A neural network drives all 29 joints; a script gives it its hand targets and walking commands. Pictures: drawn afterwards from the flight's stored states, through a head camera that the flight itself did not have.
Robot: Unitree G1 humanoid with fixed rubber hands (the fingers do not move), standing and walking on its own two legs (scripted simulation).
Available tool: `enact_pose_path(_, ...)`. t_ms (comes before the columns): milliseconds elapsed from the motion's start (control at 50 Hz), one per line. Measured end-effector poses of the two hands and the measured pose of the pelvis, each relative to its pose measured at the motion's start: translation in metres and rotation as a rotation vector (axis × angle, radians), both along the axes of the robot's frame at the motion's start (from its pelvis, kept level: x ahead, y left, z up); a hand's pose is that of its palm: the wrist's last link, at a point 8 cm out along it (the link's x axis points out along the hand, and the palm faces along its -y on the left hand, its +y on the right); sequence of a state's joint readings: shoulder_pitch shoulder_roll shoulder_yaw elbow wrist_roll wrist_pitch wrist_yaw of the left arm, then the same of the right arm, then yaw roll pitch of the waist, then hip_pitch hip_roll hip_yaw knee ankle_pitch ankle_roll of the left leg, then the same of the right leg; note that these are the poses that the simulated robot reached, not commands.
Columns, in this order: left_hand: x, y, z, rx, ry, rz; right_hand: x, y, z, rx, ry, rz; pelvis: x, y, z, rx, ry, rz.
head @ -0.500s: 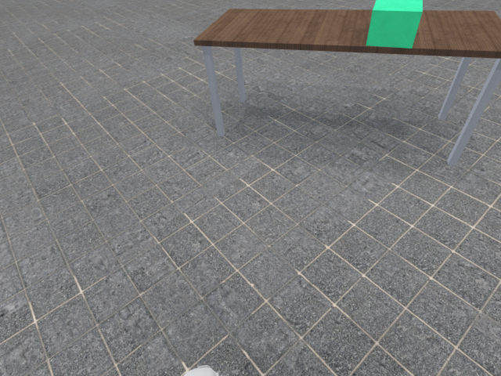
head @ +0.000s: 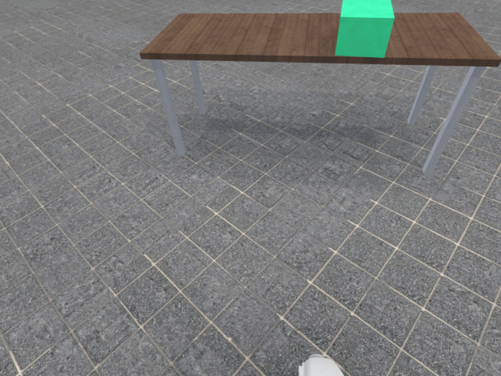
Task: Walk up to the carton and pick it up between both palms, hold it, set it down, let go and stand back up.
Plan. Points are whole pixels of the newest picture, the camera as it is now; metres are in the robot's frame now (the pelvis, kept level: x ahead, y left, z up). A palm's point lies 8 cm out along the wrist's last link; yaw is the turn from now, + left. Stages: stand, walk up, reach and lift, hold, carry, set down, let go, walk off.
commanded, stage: walk up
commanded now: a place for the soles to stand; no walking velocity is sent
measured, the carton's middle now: (362, 27) +1.50 -0.46 -0.02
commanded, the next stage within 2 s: none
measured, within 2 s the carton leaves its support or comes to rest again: neither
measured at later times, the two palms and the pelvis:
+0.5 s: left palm (134, 308) +0.26 +0.23 -0.06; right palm (478, 289) +0.30 -0.40 -0.08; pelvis +0.22 -0.08 +0.02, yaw -2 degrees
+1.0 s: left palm (179, 197) +0.54 +0.20 -0.07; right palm (451, 216) +0.48 -0.43 -0.09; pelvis +0.44 -0.11 +0.00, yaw -6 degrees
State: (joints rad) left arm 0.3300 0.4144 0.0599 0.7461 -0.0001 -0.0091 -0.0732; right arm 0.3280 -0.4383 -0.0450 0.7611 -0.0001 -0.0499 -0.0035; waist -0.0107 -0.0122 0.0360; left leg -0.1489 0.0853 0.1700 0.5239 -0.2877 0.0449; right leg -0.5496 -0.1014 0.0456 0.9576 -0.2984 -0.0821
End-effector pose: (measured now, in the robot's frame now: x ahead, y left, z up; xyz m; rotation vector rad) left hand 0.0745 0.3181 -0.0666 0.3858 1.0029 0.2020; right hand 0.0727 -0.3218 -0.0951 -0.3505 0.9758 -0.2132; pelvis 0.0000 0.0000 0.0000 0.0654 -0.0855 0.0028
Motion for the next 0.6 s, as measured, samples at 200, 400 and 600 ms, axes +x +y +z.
enact_pose_path(200, 0.101, -0.06, -0.016, 0.039, -0.015, -0.001, 0.1, -0.065, -0.034, 0.03, 0.014, -0.009, 0.101, -0.067, -0.027, -0.02, 0.003, -0.039)
enact_pose_path(400, 0.145, -0.092, 0.005, -0.002, 0.074, 0.027, 0.179, -0.082, 0.008, 0.037, 0.04, 0.013, 0.18, -0.086, 0.012, -0.035, 0.023, -0.034)
enact_pose_path(600, 0.231, -0.07, -0.002, -0.008, 0.113, 0.031, 0.274, -0.068, 0.014, 0.016, 0.067, 0.026, 0.274, -0.071, 0.011, -0.062, 0.057, -0.026)
